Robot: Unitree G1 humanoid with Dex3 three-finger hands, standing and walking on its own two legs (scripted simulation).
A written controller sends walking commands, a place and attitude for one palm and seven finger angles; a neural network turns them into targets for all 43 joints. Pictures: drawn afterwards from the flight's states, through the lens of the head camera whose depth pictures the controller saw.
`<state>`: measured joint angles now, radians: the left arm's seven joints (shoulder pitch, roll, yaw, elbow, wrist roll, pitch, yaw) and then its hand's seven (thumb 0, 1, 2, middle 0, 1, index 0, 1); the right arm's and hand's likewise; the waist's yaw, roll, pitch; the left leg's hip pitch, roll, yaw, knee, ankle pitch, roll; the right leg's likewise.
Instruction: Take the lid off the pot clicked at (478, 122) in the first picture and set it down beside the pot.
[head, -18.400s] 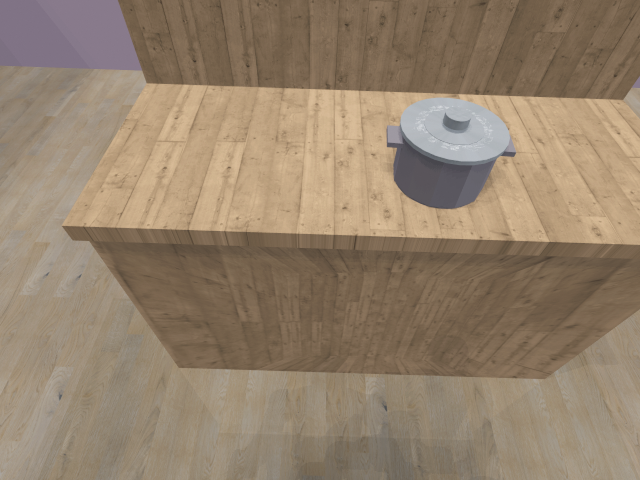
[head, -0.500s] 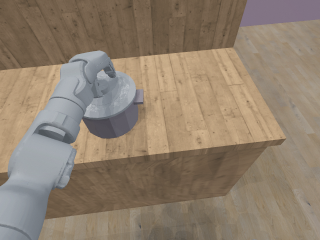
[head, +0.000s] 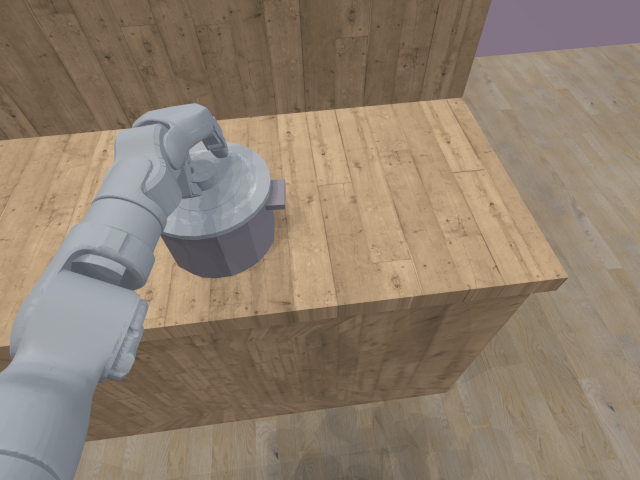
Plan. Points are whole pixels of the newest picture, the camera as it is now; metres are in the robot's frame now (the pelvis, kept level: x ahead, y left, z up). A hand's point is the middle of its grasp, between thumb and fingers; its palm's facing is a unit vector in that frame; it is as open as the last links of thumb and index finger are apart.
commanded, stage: lower the open fingers around the knob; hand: left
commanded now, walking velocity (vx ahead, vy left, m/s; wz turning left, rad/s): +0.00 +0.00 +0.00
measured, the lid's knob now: (201, 175) +0.50 +0.14 +0.10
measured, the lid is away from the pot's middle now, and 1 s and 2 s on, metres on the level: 0.00 0.00 0.01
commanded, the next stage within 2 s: close the fingers and squeeze the knob in 0.04 s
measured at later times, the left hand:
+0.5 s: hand (193, 175) +0.47 +0.15 +0.12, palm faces -0.38 -0.10 -0.92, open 9.8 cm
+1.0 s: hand (192, 172) +0.48 +0.15 +0.12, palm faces -0.38 -0.11 -0.92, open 8.2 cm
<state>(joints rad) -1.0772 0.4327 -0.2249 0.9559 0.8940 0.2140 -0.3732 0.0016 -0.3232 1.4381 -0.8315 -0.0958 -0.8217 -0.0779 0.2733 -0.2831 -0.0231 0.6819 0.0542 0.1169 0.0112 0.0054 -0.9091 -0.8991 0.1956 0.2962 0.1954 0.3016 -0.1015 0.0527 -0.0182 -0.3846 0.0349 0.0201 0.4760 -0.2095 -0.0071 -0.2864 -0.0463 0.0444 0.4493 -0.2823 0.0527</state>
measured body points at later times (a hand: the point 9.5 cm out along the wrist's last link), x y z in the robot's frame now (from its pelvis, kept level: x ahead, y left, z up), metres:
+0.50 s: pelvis +0.00 +0.00 +0.00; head +0.05 -0.02 +0.45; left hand +0.49 +0.15 +0.17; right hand +0.08 -0.26 -0.14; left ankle +0.01 +0.13 -0.74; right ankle -0.04 -0.16 -0.74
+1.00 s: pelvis +0.01 +0.00 +0.00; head +0.06 -0.02 +0.45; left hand +0.50 +0.15 +0.17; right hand +0.08 -0.27 -0.13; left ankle +0.01 +0.13 -0.74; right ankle -0.04 -0.16 -0.74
